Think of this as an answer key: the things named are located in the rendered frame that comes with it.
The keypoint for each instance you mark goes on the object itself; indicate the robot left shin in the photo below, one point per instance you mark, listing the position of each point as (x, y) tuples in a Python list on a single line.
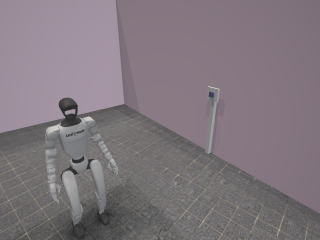
[(101, 204)]

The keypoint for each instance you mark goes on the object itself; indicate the right robot upper arm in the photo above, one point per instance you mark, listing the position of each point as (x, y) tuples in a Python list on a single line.
[(51, 133)]

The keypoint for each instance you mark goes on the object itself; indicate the robot left forearm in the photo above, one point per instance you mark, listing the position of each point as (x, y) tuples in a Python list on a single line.
[(100, 144)]

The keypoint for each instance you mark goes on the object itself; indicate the button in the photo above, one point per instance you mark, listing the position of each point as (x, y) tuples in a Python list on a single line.
[(211, 94)]

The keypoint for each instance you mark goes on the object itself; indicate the robot left hand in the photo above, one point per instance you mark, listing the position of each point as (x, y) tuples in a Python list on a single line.
[(112, 163)]

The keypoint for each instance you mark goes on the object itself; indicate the robot right shin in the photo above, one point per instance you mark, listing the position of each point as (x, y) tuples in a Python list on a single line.
[(75, 219)]

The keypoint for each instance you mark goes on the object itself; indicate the robot shin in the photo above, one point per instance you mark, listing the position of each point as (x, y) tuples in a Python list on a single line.
[(101, 204), (75, 219)]

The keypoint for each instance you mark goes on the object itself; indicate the robot right forearm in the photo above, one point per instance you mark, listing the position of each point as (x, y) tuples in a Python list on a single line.
[(51, 168)]

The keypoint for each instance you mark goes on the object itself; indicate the left robot upper arm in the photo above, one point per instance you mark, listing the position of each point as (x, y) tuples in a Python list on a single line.
[(92, 129)]

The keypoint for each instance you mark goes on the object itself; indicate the robot right hand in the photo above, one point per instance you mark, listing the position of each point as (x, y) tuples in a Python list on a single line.
[(52, 190)]

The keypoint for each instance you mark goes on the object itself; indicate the panel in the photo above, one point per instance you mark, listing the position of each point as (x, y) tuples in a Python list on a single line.
[(212, 113)]

